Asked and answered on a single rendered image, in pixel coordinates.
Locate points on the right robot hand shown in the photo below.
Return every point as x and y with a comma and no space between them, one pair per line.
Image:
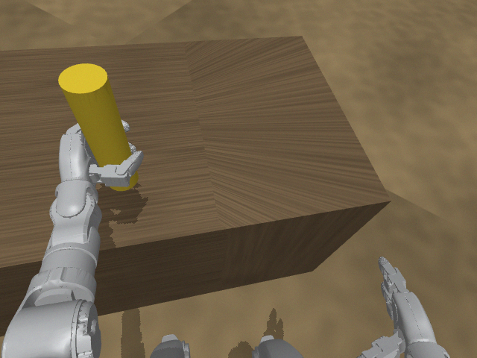
411,324

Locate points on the left robot hand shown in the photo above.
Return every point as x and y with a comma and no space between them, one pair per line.
77,162

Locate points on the right robot arm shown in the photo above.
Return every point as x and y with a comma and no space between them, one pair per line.
425,350

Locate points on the can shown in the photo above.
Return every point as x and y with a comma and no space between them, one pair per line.
89,94

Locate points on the left robot arm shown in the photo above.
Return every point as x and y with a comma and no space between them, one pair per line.
58,318

